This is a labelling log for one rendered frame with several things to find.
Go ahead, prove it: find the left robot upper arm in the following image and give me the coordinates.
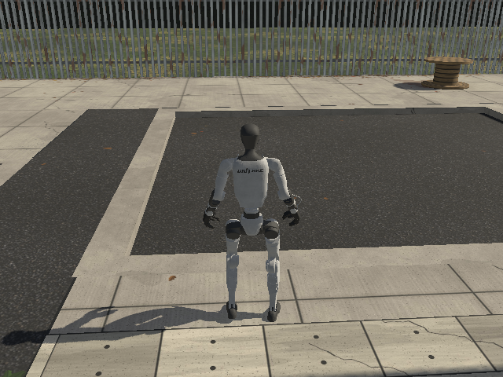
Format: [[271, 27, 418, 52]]
[[213, 158, 234, 201]]

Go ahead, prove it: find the left robot shin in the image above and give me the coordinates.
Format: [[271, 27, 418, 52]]
[[226, 254, 237, 309]]

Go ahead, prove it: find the robot left forearm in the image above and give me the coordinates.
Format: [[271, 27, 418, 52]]
[[205, 189, 220, 216]]

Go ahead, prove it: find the right robot upper arm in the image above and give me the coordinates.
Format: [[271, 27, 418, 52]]
[[266, 157, 291, 200]]

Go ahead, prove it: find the robot left hand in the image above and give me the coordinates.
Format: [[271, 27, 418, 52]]
[[203, 212, 221, 229]]

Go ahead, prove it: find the robot right hand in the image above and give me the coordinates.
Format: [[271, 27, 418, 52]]
[[282, 208, 300, 226]]

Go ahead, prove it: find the humanoid robot head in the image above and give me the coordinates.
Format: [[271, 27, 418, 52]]
[[237, 123, 264, 161]]

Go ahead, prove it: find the robot right forearm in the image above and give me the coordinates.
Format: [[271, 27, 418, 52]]
[[283, 188, 298, 214]]

